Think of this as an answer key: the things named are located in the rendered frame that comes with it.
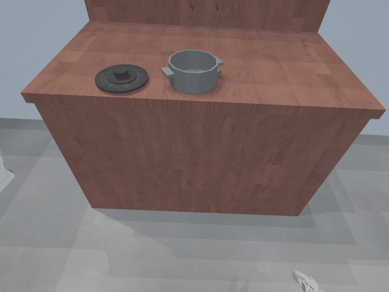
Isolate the pot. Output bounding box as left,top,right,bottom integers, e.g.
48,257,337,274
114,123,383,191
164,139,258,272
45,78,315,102
160,49,224,94

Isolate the robot left hand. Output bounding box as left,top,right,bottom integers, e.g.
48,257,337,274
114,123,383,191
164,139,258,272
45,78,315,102
0,149,15,192

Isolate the lid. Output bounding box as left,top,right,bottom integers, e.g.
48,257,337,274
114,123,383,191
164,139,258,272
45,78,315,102
95,64,148,94

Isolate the table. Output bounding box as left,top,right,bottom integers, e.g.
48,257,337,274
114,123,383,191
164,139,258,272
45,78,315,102
21,0,386,217

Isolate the robot right hand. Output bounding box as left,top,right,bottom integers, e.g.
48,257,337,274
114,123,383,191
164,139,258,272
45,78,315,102
292,271,323,292

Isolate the knob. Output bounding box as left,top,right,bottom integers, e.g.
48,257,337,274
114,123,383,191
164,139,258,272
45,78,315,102
113,66,128,77

